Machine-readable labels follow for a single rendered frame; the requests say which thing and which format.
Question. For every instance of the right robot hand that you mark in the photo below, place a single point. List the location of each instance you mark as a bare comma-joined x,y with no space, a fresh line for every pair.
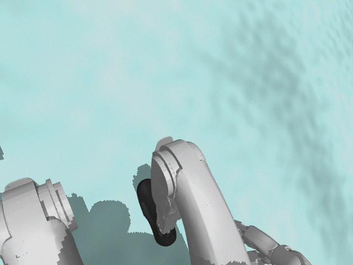
257,239

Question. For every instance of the right robot arm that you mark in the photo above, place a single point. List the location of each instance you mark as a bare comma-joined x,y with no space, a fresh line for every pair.
284,255

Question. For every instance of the right robot foot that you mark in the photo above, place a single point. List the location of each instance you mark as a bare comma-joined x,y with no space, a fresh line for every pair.
148,208

